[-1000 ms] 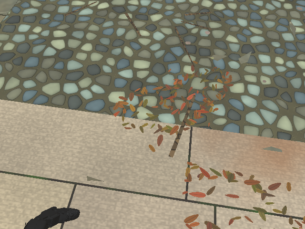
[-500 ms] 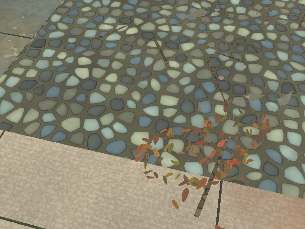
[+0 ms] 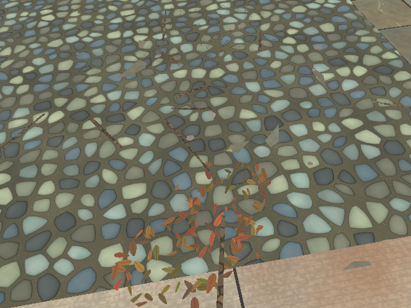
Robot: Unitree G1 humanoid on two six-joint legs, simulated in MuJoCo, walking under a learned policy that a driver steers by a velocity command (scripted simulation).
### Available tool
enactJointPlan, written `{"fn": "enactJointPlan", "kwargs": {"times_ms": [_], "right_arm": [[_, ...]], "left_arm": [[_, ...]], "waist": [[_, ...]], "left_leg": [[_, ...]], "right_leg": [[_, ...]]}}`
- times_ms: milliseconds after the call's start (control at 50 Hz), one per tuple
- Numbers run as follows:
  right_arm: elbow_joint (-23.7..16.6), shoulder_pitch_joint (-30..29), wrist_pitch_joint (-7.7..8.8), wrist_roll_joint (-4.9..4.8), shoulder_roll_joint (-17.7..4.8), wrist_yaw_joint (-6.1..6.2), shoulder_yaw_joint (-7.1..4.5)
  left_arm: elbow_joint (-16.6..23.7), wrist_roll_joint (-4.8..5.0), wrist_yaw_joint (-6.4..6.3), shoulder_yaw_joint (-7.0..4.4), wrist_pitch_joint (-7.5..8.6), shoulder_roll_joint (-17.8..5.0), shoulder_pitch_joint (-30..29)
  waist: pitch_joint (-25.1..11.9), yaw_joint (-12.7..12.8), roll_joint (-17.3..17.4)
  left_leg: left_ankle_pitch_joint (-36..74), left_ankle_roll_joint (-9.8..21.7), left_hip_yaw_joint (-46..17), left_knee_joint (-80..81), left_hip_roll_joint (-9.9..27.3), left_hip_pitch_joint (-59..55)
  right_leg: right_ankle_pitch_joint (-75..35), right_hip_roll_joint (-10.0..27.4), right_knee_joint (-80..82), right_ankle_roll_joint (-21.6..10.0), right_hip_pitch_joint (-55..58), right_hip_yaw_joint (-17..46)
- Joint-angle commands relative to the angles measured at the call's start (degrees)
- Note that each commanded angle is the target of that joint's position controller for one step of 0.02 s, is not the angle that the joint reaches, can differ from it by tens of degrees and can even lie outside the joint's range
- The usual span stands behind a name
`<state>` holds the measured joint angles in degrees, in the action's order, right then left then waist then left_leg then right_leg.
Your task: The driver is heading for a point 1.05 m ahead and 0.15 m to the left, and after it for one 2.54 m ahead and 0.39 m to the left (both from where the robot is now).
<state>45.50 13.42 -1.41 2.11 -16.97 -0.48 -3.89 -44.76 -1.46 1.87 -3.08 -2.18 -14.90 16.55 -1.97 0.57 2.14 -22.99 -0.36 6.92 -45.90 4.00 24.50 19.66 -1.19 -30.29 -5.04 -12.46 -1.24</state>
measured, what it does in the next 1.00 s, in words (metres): walks ahead: left foot, then right foot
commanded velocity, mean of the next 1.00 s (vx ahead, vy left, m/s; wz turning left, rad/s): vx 0.46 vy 0.00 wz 0.16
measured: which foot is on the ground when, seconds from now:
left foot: up 0.00-0.38, down 0.40-0.92, up 0.94-1.00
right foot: down 0.00-0.44, up 0.46-0.90, down 0.92-1.00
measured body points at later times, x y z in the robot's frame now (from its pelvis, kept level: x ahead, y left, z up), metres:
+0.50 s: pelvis +0.23 +0.02 -0.01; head +0.26 +0.02 +0.44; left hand +0.25 +0.28 -0.15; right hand +0.36 -0.25 -0.12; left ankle +0.31 +0.08 -0.74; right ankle +0.04 -0.08 -0.65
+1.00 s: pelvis +0.52 -0.01 -0.01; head +0.55 -0.01 +0.44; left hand +0.67 +0.27 -0.09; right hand +0.58 -0.29 -0.14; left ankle +0.34 +0.07 -0.67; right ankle +0.62 -0.09 -0.74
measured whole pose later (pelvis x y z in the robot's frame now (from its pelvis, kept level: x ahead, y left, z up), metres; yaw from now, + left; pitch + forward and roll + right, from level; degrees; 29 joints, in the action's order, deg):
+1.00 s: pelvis +0.52 -0.01 -0.01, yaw +15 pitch +1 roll +1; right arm 48.5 22.7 2.1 0.4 -17.0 -0.1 -4.3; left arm -39.8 -2.7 -0.4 -0.7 4.2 -14.9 3.7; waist 2.5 -4.4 0.7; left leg -26.9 4.8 -7.5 -55.1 -6.7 12.1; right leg 8.8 -0.8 -32.4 -2.1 -24.5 -1.1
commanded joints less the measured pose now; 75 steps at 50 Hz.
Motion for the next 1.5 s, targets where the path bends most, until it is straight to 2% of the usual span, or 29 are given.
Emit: {"fn": "enactJointPlan", "kwargs": {"times_ms": [20,60,100,300,360,400,420,440,460,480,520,600,800,860,900,920,940,960,980,1020,1080,1220,1280,1360,1400,1420,1440,1460,1500], "right_arm": [[-7.2,-7.7,2.70,-0.34,-5.8,-1.45,-0.97],[-4.4,-4.5,2.88,1.08,-5.6,-1.62,-1.13],[-4.4,-4.9,2.50,0.83,-4.0,-1.86,-0.79],[-8.5,-17.8,3.31,-0.31,-2.0,-2.75,0.87],[-7.1,-11.7,3.42,-0.70,-2.8,-2.18,0.56],[-2.1,3.3,3.92,-0.75,-4.5,-0.91,-0.58],[-0.1,12.2,4.35,0.19,-7.3,-0.23,-1.48],[0.6,16.5,4.40,0.88,-14.4,-0.09,-3.23],[0.9,11.7,4.02,-1.49,-11.4,-0.90,-2.57],[-0.2,6.1,3.87,-1.92,-9.1,-1.00,-2.13],[-0.4,2.9,4.20,-1.45,-5.4,-0.93,-1.13],[1.2,4.7,5.44,-2.18,-5.4,-0.55,-1.06],[2.6,13.8,4.72,-1.69,-6.7,0.32,-1.90],[1.5,12.0,4.56,-1.19,-8.0,1.06,-2.30],[0.4,8.9,4.75,-1.07,-9.2,0.93,-2.65],[0.3,8.6,5.15,-1.54,-8.3,0.38,-2.41],[-1.7,9.4,5.61,-2.15,-3.6,0.09,-1.10],[-3.3,16.2,5.23,-3.53,-0.8,0.16,-0.56],[-1.0,15.1,4.06,-1.52,-5.5,0.75,-1.04],[-1.5,8.5,3.63,-0.99,-4.7,-0.33,-1.03],[-1.9,7.2,1.89,0.00,-3.4,-1.83,-0.92],[-6.1,-3.0,1.24,-0.17,-0.7,-3.01,0.38],[-7.4,-7.5,1.65,-0.20,1.1,-3.47,1.53],[-6.9,-5.4,2.26,0.67,-1.2,-2.58,1.14],[-3.8,3.0,3.77,1.82,-3.2,-1.73,0.34],[-3.5,7.8,4.44,2.39,-7.7,-1.01,-0.53],[-4.3,7.2,4.23,0.35,-10.0,-0.38,-0.77],[-4.2,8.1,3.26,-2.93,-7.1,0.53,-0.47],[-4.5,-1.3,2.16,-2.43,-2.0,1.49,1.27]], "left_arm": [[1.9,0.33,-2.29,-2.49,1.53,-11.1,2.6],[2.1,0.86,-1.83,-2.02,3.36,-9.0,2.1],[0.7,1.38,-1.36,-1.76,4.73,-8.0,5.3],[-4.3,0.24,-2.38,-1.43,6.21,-8.2,13.5],[-4.8,-0.13,-2.81,-1.33,6.56,-8.9,10.6],[-5.2,-0.31,-2.83,-1.43,6.42,-9.7,9.1],[-4.4,-0.12,-2.94,-0.93,6.59,-8.7,9.5],[-2.5,1.38,-2.22,0.04,6.84,-3.6,13.8],[-2.2,-0.59,-2.13,-0.47,7.21,-6.7,10.6],[-1.1,-0.43,-1.77,-0.58,7.48,-7.3,6.1],[-0.1,-0.63,-1.27,-0.11,7.86,-6.3,1.8],[0.9,-1.67,-0.80,0.57,5.18,-4.5,1.5],[8.6,-0.37,-0.29,1.74,5.30,-3.5,-20.3],[9.0,-0.11,-0.57,1.38,5.95,-5.2,-18.8],[6.4,0.01,-1.41,0.40,6.63,-7.5,-9.7],[4.7,-0.58,-2.20,-0.41,7.44,-9.6,-2.5],[4.6,-2.00,-3.34,-1.36,7.68,-13.9,7.0],[4.9,-2.33,-3.34,-2.33,6.71,-17.9,4.3],[5.2,-1.37,-2.99,-1.79,6.04,-12.5,1.1],[5.4,-0.90,-2.46,0.02,6.19,-5.5,-3.4],[3.3,-0.20,-2.38,0.10,7.51,-5.2,-1.4],[0.9,0.73,-2.29,-0.40,7.91,-5.7,0.4],[-0.4,0.94,-2.38,-0.47,7.34,-6.4,2.0],[-2.2,1.24,-2.92,-1.05,6.11,-8.5,3.9],[-2.6,1.67,-3.12,-1.07,5.31,-8.9,4.2],[-0.7,1.51,-3.11,-0.30,5.25,-6.4,6.5],[-0.4,1.96,-2.83,0.96,4.28,-0.8,13.4],[-2.4,1.16,-3.13,0.52,2.52,-3.9,12.6],[-1.2,0.55,-2.91,0.50,1.97,-4.4,3.5]], "waist": [[11.5,0.2,-10.3],[7.3,-0.2,-8.7],[5.0,0.2,-7.2],[8.4,5.0,-8.6],[7.0,1.0,-8.7],[-1.4,-5.8,-6.0],[-7.0,-9.2,-2.6],[-12.3,-6.6,12.5],[-10.2,-4.8,8.1],[-2.2,-2.8,3.9],[3.3,-1.1,-1.5],[3.0,1.2,0.3],[4.4,-5.7,1.4],[3.7,-3.8,2.2],[0.3,0.6,1.9],[-4.1,4.3,-1.5],[-13.5,7.1,-8.3],[-15.9,1.9,-21.3],[-9.3,0.9,-11.4],[0.2,0.3,-3.9],[1.6,-0.9,-8.6],[4.0,-1.2,-7.8],[3.6,0.4,-8.7],[1.1,-0.3,-9.4],[-3.6,-4.3,-4.5],[-10.1,-5.2,2.9],[-18.4,-0.7,9.9],[-22.9,-3.7,4.1],[-5.6,-1.7,2.7]], "left_leg": [[7.4,-1.4,-7.8,-6.9,0.1,22.7],[12.5,-1.6,-6.5,-8.4,-0.6,18.4],[14.6,-1.5,-6.0,-7.9,-0.8,18.4],[16.3,1.4,-2.5,9.5,-1.6,15.5],[13.1,5.5,-1.2,13.3,-4.7,3.4],[13.2,8.4,0.0,17.2,-8.9,-14.5],[7.4,10.9,-9.7,18.3,-1.1,-28.4],[-0.9,19.1,-42.0,24.8,14.9,-40.9],[-0.3,19.4,-53.2,32.0,15.4,-38.5],[0.0,18.7,-43.6,31.3,14.4,-30.9],[11.7,16.6,-32.5,33.1,9.1,-20.1],[23.0,16.4,-24.3,35.2,4.2,-13.5],[32.3,12.8,-24.6,31.3,1.7,-20.0],[35.3,10.9,-27.7,27.2,3.2,-21.4],[41.5,8.8,-27.8,19.2,1.6,-18.7],[39.3,7.4,-24.9,8.1,-2.2,-15.2],[22.2,6.3,-19.7,-8.0,-5.5,-8.5],[-10.5,5.1,-13.7,-19.8,-13.0,8.4],[-6.0,5.5,-13.6,-25.2,-7.1,13.0],[2.8,4.6,-12.7,-22.6,-3.7,11.0],[5.5,3.3,-11.1,-20.6,-1.9,8.7],[15.9,1.1,-6.3,-8.0,-1.9,11.7],[20.7,1.9,-3.4,4.9,-3.7,4.4],[15.9,5.1,-3.1,12.7,-6.2,-2.0],[26.5,7.2,-4.3,22.8,-6.9,-14.2],[53.4,10.2,-16.8,18.7,6.5,-28.5],[87.8,19.6,-32.6,13.0,21.6,-39.1],[74.6,22.9,-29.7,16.5,20.0,-36.4],[46.6,18.7,-24.1,26.2,13.1,-21.1]], "right_leg": [[18.8,15.6,26.9,-8.6,6.0,28.4],[3.1,10.9,24.4,-7.2,8.7,20.9],[-5.6,10.3,22.9,-7.2,11.9,18.3],[-28.1,12.7,19.7,-6.3,17.9,12.8],[-46.0,13.3,14.9,-4.0,16.5,8.7],[-59.4,10.4,-3.5,-2.1,14.8,3.8],[-46.0,8.5,-18.5,-1.1,4.5,1.8],[-9.8,-2.7,-41.5,2.3,-15.1,-1.6],[5.3,-2.9,-46.4,1.1,-22.4,5.7],[0.8,0.9,-46.6,0.8,-24.8,6.4],[-3.6,4.6,-40.0,1.2,-22.4,5.5],[-4.2,5.8,-32.3,4.9,-19.1,3.4],[-19.6,2.9,-7.0,7.9,-22.6,1.5],[-15.7,1.8,-1.5,6.3,-16.2,3.1],[-11.3,-0.5,2.4,4.5,-2.6,2.4],[-11.2,2.5,5.4,2.6,8.3,4.6],[2.0,17.0,6.8,-0.2,21.2,18.6],[6.8,27.8,14.4,-6.0,28.7,44.3],[11.9,26.2,14.3,-6.3,22.3,43.6],[-0.6,20.1,16.3,-3.9,10.6,25.4],[-16.3,15.9,18.0,-2.3,6.2,12.8],[-45.6,13.8,16.8,-3.0,6.4,-3.8],[-47.5,12.3,14.9,-2.2,5.6,-7.3],[-54.5,14.4,6.1,-1.6,11.1,-6.0],[-46.2,11.5,-9.1,0.6,8.8,-8.1],[-21.1,8.8,-23.6,2.5,-2.1,-9.3],[21.4,1.1,-37.9,4.2,-12.3,-4.1],[18.2,2.2,-39.4,4.8,-11.8,2.4],[11.7,4.3,-35.3,5.4,-15.7,2.1]]}}
Velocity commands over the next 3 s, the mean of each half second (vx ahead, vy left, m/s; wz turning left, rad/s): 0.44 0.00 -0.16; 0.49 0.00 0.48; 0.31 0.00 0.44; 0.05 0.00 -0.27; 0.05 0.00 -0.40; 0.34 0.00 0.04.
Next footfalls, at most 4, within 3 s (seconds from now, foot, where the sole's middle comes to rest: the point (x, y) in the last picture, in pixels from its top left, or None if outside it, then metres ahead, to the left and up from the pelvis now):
0.40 left None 0.35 0.08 -0.77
0.92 right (255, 273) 0.66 -0.08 -0.77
1.42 left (181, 242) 0.79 0.18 -0.77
1.88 right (236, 242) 0.78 -0.02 -0.77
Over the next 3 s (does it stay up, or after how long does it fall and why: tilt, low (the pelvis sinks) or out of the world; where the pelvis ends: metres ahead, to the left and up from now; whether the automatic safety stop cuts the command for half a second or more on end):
stays up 0.89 0.03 0.01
